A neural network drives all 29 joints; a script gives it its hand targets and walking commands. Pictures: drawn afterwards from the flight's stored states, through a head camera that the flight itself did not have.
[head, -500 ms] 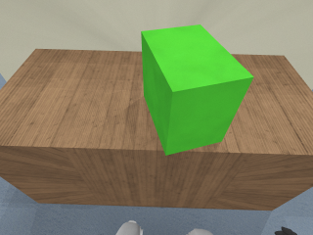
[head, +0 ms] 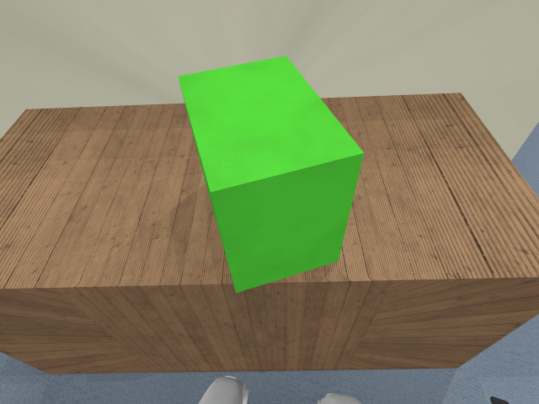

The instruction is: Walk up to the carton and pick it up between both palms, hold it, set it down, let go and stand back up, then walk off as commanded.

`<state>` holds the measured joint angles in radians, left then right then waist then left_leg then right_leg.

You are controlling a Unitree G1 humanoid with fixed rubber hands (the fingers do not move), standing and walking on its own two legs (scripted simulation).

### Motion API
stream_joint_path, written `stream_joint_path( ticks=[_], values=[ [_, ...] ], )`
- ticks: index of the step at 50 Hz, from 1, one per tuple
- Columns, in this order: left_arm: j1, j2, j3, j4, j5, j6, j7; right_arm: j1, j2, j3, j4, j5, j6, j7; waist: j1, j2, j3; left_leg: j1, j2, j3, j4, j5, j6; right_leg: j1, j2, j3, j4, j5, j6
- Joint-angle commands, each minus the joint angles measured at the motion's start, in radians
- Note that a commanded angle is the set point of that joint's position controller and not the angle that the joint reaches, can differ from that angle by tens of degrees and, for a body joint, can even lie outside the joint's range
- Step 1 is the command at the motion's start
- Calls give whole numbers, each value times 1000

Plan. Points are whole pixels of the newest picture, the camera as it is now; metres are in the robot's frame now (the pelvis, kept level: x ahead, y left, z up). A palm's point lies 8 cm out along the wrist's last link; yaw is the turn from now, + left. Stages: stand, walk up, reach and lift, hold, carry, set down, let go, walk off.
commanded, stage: walk up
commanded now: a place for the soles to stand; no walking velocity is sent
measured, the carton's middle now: (261, 172) +0.51 +0.04 +0.05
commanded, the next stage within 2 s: none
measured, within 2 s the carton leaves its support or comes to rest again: neither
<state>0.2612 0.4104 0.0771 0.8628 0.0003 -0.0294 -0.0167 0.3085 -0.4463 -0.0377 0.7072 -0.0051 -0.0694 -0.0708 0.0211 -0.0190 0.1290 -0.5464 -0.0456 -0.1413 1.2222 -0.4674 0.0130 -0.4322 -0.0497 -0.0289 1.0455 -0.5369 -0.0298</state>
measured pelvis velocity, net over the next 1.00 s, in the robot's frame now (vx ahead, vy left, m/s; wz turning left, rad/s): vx -0.03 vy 0.00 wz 0.03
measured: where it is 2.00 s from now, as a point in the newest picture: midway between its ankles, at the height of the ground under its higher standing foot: outside the picture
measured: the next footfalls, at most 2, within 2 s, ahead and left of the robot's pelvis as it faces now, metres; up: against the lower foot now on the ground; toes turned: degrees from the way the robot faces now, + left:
left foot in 0.10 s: +0.08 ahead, +0.17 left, +0.00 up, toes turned -5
left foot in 1.54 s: +0.14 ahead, +0.18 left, +0.00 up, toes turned -4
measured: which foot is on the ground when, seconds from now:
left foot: up 0.00-0.08, down 0.10-1.00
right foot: down 0.00-1.00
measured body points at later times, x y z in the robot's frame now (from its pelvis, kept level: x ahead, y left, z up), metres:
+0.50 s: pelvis -0.03 +0.02 -0.01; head +0.00 +0.03 +0.44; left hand +0.06 +0.35 -0.12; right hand +0.11 -0.29 -0.09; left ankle +0.04 +0.17 -0.68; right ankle +0.02 -0.10 -0.67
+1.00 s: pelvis -0.03 +0.00 +0.00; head +0.00 +0.00 +0.45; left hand +0.04 +0.33 -0.11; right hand +0.10 -0.31 -0.09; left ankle +0.03 +0.17 -0.67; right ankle +0.02 -0.11 -0.68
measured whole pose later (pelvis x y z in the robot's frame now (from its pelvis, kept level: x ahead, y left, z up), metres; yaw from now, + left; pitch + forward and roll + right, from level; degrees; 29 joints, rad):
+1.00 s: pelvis -0.03 +0.00 +0.00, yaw +2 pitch -4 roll +1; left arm 0.19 0.41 0.08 0.89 0.00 0.00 -0.03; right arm 0.25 -0.42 -0.03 0.72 -0.01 -0.04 -0.05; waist 0.04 -0.01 0.15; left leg -0.50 -0.03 -0.14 1.03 -0.47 0.03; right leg -0.47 -0.05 -0.05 1.02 -0.48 -0.02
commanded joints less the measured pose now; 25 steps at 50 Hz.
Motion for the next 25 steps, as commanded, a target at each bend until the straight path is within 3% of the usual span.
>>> stream_joint_path(
  ticks=[1, 2, 3, 4, 5, 6, 7, 8, 9, 10, 11, 12, 13, 14, 15, 16, 17, 18, 19, 20, 21, 22, 23, 24, 25],
  values=[
    [14, 270, 70, -73, 9, -14, 37, -17, -169, -58, 28, 14, -19, -11, 46, -184, -108, -72, 68, 158, -278, -43, 24, 232, -234, 294, -364, 975, -161],
    [-10, 264, 62, -86, -3, -6, 38, -2, -166, -57, 54, 10, -24, -8, 22, -141, -109, 50, 49, 183, -380, 46, 39, 130, -232, 271, -341, 941, -154],
    [-52, 273, 68, -98, -11, 1, 37, 62, -173, -63, 59, 11, -30, -5, -15, -76, -153, 203, 45, 193, -485, 247, 41, 74, -194, 183, -263, 883, -107],
    [-68, 253, 58, -92, -17, 4, 35, 90, -193, -70, 91, 0, -26, -7, -29, -29, -192, 333, 43, 141, -442, 423, 55, -30, -144, 159, -167, 819, -66],
    [-82, 216, 41, -122, -20, 6, 33, 117, -230, -90, 78, -21, -25, -10, -63, 41, -256, 416, 80, 2, -448, 460, 95, -117, -143, 143, -71, 706, -50],
    [-120, 184, 44, -143, -23, 9, 35, 107, -315, -100, 56, -18, -28, -19, -82, 263, -309, 352, 292, -359, -604, 512, 209, -141, -9, 22, 119, 431, 16],
    [-122, 187, 49, -116, -26, 18, 45, 24, -317, -89, 35, -7, -16, -11, -50, 279, -237, 177, 367, -510, -632, 543, 303, -59, 3, 54, 75, 17, 43],
    [-88, 182, 51, -94, -18, 21, 34, -68, -287, -74, 7, -3, -16, -16, 14, 244, -174, 55, 336, -470, -630, 445, 293, 15, 6, 66, 22, -55, 29],
    [-40, 197, 49, -65, -18, 20, 26, -147, -277, -78, -12, -5, -4, -17, 51, 215, -136, -81, 288, -386, -607, 300, 243, 99, -1, 72, -79, -8, 4],
    [40, 220, 62, -43, -4, 12, 23, -190, -255, -62, -14, -2, 8, -13, 82, 156, -109, -162, 209, -301, -520, 180, 172, 174, -27, 122, -245, -7, -4],
    [52, 237, 72, -12, 15, 4, 19, -187, -197, -47, -6, 7, 23, -12, 98, 4, -50, -234, 74, -132, -338, 61, 91, 157, -110, 259, -485, -110, -21],
    [41, 325, 85, -25, 31, -4, 17, -173, -184, -54, -12, 9, 25, -18, 84, -177, -41, -250, -24, 32, -129, -79, 54, 97, -268, 534, -720, -171, -47],
    [-41, 352, 95, -51, 41, -10, 17, -167, -210, -68, -3, 0, 24, -16, 48, -104, -24, -199, 1, 43, -53, -131, 43, 0, -378, 623, -762, -137, -129],
    [-92, 335, 89, -54, 35, -10, 16, -150, -222, -69, 31, 1, 24, -11, 30, -104, 31, -183, 34, 22, -15, -80, 47, -37, -359, 566, -743, -124, -143],
    [-140, 336, 88, -75, 30, -11, 21, -118, -222, -68, 19, 4, 24, -4, 16, -73, 11, -122, 46, 79, -30, -64, 48, -101, -356, 526, -728, -105, -161],
    [-161, 317, 84, -75, 29, -9, 19, -86, -216, -66, 36, 5, 20, 1, -3, -97, 28, -88, 59, 91, -86, -56, 52, -60, -320, 474, -666, -9, -154],
    [-194, 292, 68, -87, 23, -6, 17, -60, -213, -74, 45, -4, 12, 11, -31, -73, -24, 78, 46, 180, -119, 15, 49, -166, -279, 382, -601, 50, -190],
    [-245, 261, 61, -102, 27, -1, 13, 13, -194, -82, 75, -3, 4, 14, -70, -40, -35, 190, 43, 181, -230, 53, 63, -234, -233, 283, -501, 112, -190],
    [-243, 237, 57, -118, 19, 5, 11, 57, -190, -78, 87, -11, -7, 20, -87, 27, -84, 294, 37, 166, -413, 57, 65, -224, -179, 211, -386, 179, -151],
    [-191, 215, 55, -99, 10, 11, 13, 100, -204, -83, 117, -23, -11, 21, -91, 140, -143, 354, 37, 34, -537, 56, 79, -214, -121, 142, -181, 116, -98],
    [-138, 158, 37, -115, -6, 19, 20, 66, -254, -89, 81, -40, -13, 16, -40, 272, -148, 338, 174, -300, -661, 82, 128, -270, -18, 34, 41, 72, -32],
    [-138, 159, 37, -120, -2, 27, 26, 23, -297, -82, 47, -27, -17, 8, -33, 277, -118, 217, 309, -613, -799, 17, 207, -256, 2, 69, 52, -98, -14],
    [-141, 204, 41, -96, 0, 31, 25, -37, -329, -93, 35, -26, -18, 5, -21, 231, -151, 147, 310, -648, -809, -111, 235, -180, -4, 129, 23, -133, -18],
    [-120, 221, 50, -83, -9, 25, 16, -120, -337, -94, 22, -31, -11, 1, -2, 218, -107, 47, 288, -592, -802, -121, 228, -111, 0, 108, -9, -120, 0],
    [-75, 212, 57, -51, -10, 21, 11, -148, -303, -79, 11, -29, -7, 0, 33, 189, -66, -37, 246, -503, -775, -149, 204, -20, 2, 65, -74, -20, 1]
  ],
)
